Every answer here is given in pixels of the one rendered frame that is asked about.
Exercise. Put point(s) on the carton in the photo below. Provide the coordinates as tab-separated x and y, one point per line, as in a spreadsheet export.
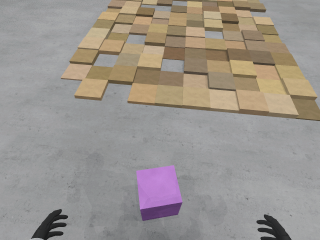
159	192

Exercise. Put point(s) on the left robot hand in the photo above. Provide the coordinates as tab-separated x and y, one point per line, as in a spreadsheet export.
43	230

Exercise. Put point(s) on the right robot hand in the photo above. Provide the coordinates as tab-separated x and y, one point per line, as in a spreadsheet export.
277	230

